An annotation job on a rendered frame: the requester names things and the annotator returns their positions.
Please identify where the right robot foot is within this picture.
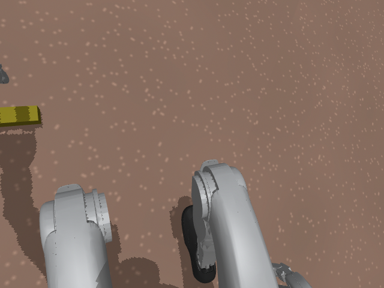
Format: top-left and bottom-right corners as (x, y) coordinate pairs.
(181, 205), (216, 283)

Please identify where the small box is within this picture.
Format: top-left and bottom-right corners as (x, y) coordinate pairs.
(0, 106), (41, 127)

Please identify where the right robot hand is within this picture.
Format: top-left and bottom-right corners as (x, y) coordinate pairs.
(272, 263), (312, 288)

